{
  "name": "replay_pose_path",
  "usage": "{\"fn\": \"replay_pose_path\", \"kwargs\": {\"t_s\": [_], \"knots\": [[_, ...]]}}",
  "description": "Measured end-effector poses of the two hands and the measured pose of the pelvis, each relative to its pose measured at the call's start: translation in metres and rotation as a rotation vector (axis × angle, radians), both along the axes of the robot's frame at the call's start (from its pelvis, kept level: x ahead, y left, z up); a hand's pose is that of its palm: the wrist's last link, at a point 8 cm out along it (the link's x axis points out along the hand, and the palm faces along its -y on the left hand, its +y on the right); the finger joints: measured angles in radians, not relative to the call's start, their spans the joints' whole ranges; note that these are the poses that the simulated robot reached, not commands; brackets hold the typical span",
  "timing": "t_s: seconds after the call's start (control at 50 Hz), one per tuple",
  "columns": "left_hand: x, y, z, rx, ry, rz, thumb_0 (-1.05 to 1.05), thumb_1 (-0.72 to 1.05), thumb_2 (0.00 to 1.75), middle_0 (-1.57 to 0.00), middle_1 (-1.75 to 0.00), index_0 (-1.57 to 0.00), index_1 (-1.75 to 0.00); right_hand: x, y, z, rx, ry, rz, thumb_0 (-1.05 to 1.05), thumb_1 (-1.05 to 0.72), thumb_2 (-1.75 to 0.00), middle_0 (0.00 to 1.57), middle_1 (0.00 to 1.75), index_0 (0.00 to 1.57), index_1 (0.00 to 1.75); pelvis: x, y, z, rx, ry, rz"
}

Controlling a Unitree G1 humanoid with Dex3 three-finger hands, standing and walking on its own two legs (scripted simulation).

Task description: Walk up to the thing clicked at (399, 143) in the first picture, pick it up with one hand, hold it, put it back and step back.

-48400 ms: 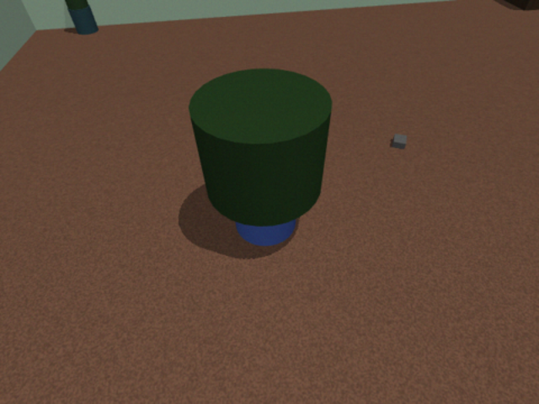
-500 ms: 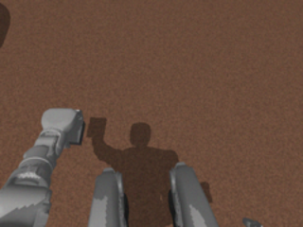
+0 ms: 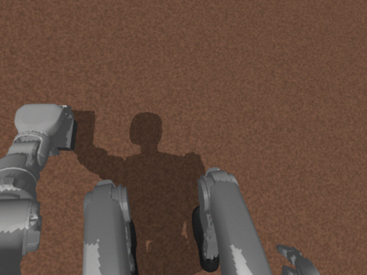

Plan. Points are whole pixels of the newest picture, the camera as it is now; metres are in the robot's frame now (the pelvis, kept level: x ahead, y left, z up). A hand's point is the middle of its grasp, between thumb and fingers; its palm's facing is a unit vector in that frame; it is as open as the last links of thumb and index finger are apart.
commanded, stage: crouch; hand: left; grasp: from above
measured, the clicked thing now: (54, 134) +0.44 +0.27 -0.20
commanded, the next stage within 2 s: lower in 0.56 s
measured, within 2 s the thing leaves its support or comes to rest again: rests again in 1.92 s
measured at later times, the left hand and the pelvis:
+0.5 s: hand (60, 140) +0.44 +0.27 -0.24, palm faces -0.47 +0.01 -0.88, open 9.8 cm; pelvis -0.01 +0.00 -0.07, yaw -2 degrees
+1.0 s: hand (67, 142) +0.44 +0.27 -0.30, palm faces -0.50 -0.03 -0.87, open 9.8 cm; pelvis +0.00 +0.00 -0.10, yaw -4 degrees
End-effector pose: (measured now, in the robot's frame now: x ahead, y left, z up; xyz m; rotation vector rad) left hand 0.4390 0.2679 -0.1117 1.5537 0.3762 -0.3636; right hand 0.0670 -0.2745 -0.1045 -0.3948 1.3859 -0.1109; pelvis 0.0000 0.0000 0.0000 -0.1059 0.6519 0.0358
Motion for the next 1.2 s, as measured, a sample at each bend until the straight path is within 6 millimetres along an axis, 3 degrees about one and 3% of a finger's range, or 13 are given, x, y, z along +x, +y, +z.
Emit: {"fn": "replay_pose_path", "kwargs": {"t_s": [0.46, 0.8, 1.2], "knots": [[0.002, 0.004, -0.070, -0.016, 0.020, -0.021, -0.04, 0.03, 0.47, -0.69, -0.45, -0.77, -0.42, -0.039, -0.001, -0.054, -0.007, 0.084, -0.021, 0.01, -0.91, -0.90, 0.20, 0.30, 0.20, 0.30, -0.010, 0.000, -0.066, -0.016, -0.048, -0.022], [0.017, 0.004, -0.098, -0.007, 0.039, 0.011, -0.04, 0.02, 0.47, -0.70, -0.44, -0.78, -0.41, -0.033, 0.000, -0.078, 0.012, 0.097, 0.010, 0.00, -0.92, -0.90, 0.20, 0.30, 0.20, 0.30, -0.005, -0.003, -0.087, -0.018, -0.056, -0.035], [0.010, 0.003, -0.149, -0.053, 0.017, -0.023, -0.04, 0.03, 0.46, -0.69, -0.45, -0.77, -0.42, -0.036, -0.009, -0.091, -0.040, 0.131, 0.064, 0.00, -0.91, -0.90, 0.20, 0.30, 0.20, 0.30, -0.005, -0.003, -0.116, -0.040, -0.113, -0.056]]}}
